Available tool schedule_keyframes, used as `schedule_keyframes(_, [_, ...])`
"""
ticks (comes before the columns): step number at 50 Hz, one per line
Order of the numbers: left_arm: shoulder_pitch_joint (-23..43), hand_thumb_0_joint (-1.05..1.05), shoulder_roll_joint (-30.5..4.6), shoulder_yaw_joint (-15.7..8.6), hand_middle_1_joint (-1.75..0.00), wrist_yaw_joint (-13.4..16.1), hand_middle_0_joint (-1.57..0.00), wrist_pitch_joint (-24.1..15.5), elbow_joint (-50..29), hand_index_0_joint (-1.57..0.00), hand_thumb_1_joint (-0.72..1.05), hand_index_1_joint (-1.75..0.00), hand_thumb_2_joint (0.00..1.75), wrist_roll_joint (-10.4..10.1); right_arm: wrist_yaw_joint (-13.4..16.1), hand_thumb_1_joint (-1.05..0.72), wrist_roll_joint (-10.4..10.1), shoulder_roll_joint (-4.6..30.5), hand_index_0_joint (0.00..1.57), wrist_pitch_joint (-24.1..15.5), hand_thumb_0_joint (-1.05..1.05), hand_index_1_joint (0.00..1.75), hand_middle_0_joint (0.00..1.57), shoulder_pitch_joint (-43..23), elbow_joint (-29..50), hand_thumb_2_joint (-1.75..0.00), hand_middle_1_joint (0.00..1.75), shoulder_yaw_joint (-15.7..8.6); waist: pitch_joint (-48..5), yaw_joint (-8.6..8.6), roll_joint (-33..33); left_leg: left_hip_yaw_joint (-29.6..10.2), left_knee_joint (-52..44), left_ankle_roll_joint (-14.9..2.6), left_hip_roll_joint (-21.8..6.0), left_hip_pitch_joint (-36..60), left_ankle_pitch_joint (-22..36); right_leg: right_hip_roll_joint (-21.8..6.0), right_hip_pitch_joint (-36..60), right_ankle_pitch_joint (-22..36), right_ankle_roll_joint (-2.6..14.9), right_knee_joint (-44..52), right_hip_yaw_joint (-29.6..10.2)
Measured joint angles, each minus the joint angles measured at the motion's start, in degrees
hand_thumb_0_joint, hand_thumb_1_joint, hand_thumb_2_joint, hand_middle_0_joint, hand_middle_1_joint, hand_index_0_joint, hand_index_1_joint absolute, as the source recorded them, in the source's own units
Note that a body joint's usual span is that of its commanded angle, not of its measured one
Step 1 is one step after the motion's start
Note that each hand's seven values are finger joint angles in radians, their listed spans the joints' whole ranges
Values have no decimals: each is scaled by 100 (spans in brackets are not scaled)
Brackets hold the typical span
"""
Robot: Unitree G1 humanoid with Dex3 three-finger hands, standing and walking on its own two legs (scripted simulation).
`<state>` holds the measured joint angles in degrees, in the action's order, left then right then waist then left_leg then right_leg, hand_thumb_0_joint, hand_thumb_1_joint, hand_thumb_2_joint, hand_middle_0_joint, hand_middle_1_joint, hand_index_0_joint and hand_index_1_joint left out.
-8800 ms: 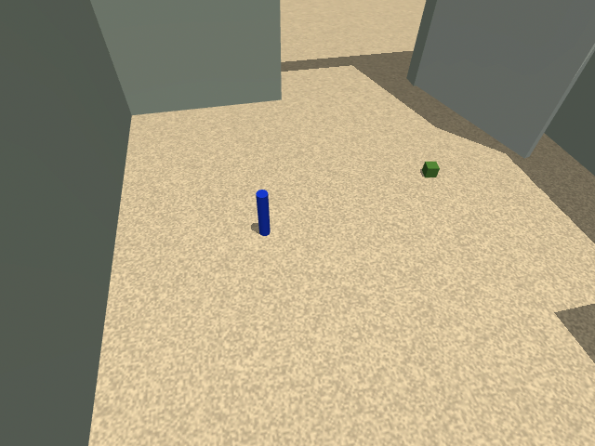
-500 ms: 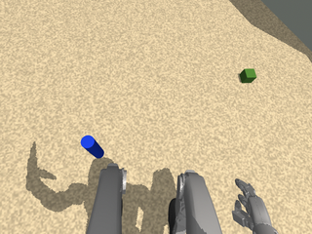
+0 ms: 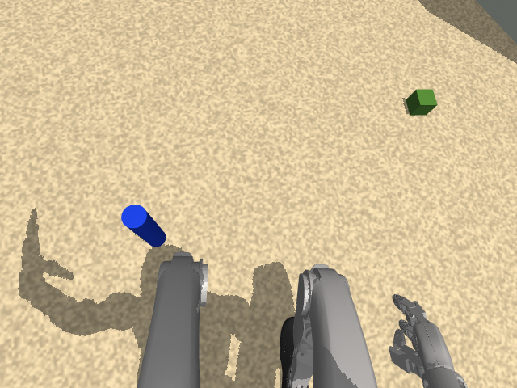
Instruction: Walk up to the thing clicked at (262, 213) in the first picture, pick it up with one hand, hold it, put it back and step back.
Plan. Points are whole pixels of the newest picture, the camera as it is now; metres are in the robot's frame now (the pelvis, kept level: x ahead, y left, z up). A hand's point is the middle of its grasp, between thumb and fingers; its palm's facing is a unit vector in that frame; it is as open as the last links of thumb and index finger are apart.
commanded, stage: go down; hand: left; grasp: from the side
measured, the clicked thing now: (147, 228) +0.38 +0.26 -0.35
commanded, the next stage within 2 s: approach in 1.04 s
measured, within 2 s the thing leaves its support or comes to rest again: neither
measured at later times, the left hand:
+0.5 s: hand out of the picture +0.29 +0.43 -0.04, palm faces +0.26 -0.95 -0.15, open 17.8 cm
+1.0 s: hand out of the picture +0.30 +0.44 -0.05, palm faces +0.26 -0.96 -0.13, open 17.8 cm
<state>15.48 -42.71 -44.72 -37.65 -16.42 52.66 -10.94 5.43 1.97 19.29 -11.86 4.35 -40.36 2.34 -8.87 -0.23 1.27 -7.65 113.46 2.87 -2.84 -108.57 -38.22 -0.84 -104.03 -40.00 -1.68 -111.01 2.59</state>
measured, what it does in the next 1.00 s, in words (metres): lowers itself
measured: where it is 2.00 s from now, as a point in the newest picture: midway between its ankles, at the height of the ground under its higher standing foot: (237, 373)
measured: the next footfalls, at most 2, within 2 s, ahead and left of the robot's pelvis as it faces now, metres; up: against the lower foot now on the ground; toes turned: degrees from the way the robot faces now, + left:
none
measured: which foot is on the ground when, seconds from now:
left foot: down 0.00-1.00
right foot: down 0.00-1.00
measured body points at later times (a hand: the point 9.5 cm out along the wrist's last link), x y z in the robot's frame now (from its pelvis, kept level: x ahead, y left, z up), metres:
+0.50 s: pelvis -0.01 +0.00 -0.03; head +0.19 +0.06 +0.37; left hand +0.27 +0.48 -0.03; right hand +0.18 -0.27 -0.14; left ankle +0.08 +0.14 -0.43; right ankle +0.08 -0.14 -0.43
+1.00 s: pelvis -0.01 +0.00 -0.05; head +0.19 +0.05 +0.34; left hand +0.28 +0.49 -0.04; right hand +0.18 -0.27 -0.17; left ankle +0.08 +0.14 -0.43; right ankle +0.08 -0.14 -0.43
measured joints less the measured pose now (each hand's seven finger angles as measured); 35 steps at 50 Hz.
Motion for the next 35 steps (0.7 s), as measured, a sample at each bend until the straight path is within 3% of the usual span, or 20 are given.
schedule_keyframes(35, [407, -1, -394, -273, -1, -286, -6, -43, 294, -3, -60, -3, 4, -116, -56, -92, 19, 66, 21, 30, 1, 30, 20, 25, -75, -91, 30, 147, 116, 28, 33, -84, 695, 9, 25, -651, -38, 46, -638, -30, -20, -671, -10])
